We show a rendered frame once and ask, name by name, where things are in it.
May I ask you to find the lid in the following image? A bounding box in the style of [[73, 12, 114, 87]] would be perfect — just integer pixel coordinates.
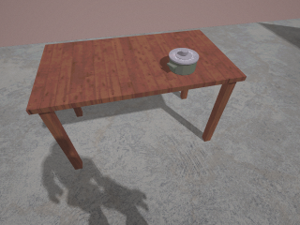
[[169, 48, 200, 65]]

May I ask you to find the pot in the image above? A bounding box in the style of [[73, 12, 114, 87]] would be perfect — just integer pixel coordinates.
[[167, 59, 197, 76]]

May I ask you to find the knob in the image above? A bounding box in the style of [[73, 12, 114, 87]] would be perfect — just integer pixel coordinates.
[[180, 49, 188, 55]]

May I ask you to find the table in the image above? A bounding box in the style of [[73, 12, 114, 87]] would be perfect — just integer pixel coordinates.
[[26, 29, 247, 170]]

